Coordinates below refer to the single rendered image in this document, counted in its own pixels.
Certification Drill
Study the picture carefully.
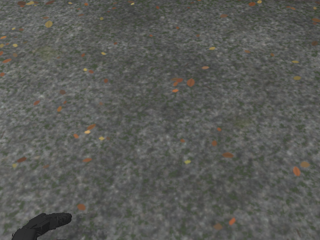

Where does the left robot hand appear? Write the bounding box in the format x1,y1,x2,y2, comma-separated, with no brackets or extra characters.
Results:
11,212,72,240

